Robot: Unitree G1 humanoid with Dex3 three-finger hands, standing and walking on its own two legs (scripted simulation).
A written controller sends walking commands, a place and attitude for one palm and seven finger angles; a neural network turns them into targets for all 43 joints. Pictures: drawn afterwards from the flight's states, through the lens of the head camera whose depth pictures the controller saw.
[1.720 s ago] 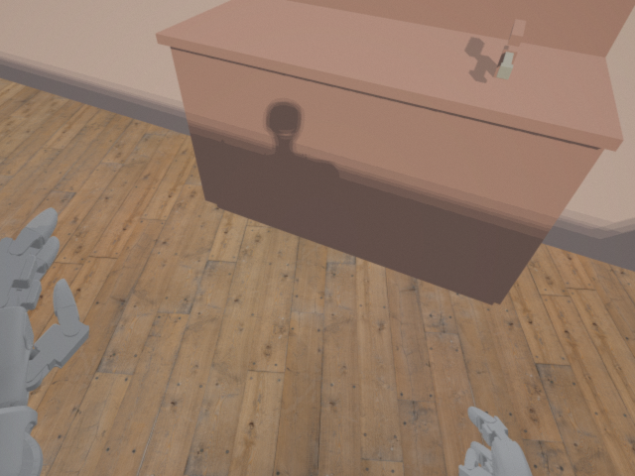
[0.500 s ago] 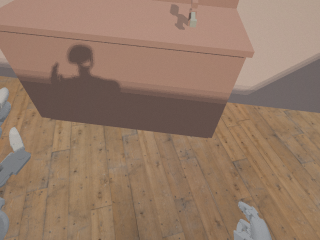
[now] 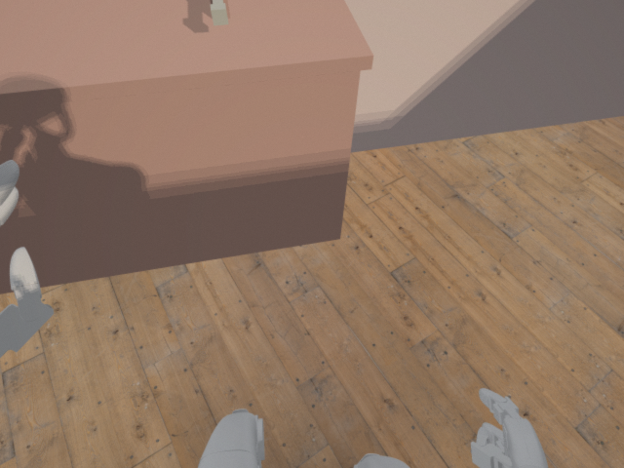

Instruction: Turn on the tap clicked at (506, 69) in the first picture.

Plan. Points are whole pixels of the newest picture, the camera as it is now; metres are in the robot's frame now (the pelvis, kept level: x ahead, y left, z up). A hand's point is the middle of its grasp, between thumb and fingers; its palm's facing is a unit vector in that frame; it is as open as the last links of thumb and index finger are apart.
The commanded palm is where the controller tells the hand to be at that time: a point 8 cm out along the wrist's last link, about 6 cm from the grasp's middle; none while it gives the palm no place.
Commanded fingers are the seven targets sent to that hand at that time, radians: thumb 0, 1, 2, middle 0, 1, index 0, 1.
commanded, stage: turn to face it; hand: left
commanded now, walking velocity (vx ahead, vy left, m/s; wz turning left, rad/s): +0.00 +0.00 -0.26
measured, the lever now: (219, 14) +0.85 +0.20 +0.12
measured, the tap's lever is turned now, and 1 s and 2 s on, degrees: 0 0 0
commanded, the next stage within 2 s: take the last steps up to it in 0.12 s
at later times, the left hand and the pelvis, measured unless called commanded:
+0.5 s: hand (78, 234) +0.29 +0.22 +0.20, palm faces +0.25 -0.86 -0.45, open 7.4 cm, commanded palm +0.24 +0.26 +0.19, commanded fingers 0.00 0.90 0.90 -0.20 -0.30 -0.20 -0.30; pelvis +0.04 +0.01 +0.01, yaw -9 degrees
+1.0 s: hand (143, 173) +0.36 +0.18 +0.20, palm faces +0.25 -0.88 -0.40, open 7.4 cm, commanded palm +0.30 +0.23 +0.19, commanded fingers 0.00 0.90 0.90 -0.20 -0.30 -0.20 -0.30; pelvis +0.10 -0.02 +0.01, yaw -10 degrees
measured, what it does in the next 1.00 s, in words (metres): steps on the spot: left foot, then right foot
